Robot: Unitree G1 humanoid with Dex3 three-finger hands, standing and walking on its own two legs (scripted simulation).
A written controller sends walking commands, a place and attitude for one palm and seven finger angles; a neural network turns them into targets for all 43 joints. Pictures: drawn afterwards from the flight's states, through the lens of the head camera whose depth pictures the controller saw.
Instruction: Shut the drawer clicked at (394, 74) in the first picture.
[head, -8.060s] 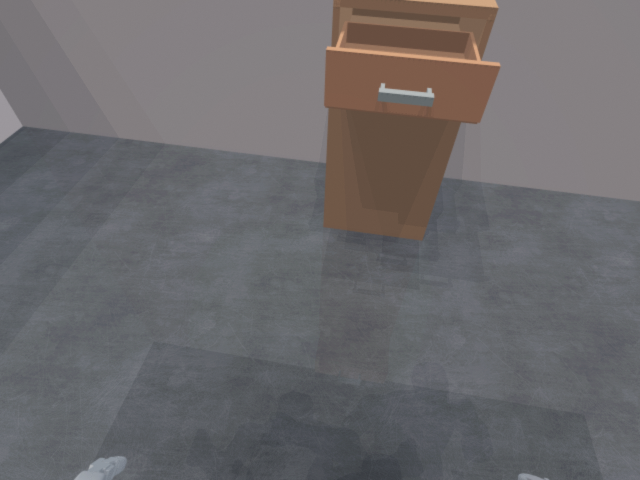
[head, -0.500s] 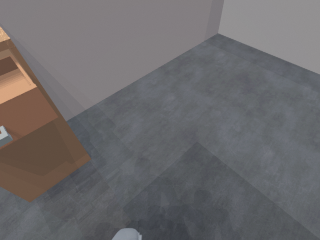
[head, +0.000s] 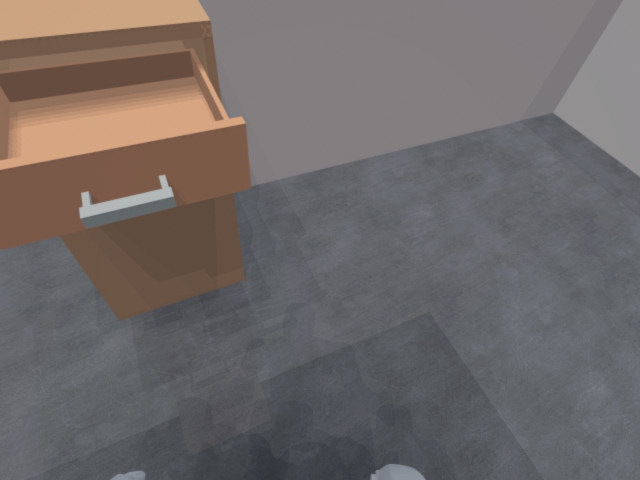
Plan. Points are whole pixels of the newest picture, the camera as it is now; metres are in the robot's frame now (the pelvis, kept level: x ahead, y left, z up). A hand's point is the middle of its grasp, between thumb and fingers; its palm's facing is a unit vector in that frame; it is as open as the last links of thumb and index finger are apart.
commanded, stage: turn to face it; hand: left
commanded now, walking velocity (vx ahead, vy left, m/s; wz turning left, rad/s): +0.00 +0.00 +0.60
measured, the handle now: (128, 198) +0.47 +0.33 +0.04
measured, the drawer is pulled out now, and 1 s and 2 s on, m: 0.29 0.29 0.29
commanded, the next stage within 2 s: take the last steps up to it in 0.60 s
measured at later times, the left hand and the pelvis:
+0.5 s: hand out of the picture +0.02 +0.14 -0.14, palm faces +0.31 -0.90 -0.30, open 7.4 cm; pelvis -0.02 -0.07 +0.00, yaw +18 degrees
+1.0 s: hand out of the picture -0.15 +0.15 -0.18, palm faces +0.48 -0.86 -0.18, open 7.4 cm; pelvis -0.04 -0.01 +0.00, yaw +25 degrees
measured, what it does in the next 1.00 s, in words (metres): steps on the spot, turning left: right foot, then left foot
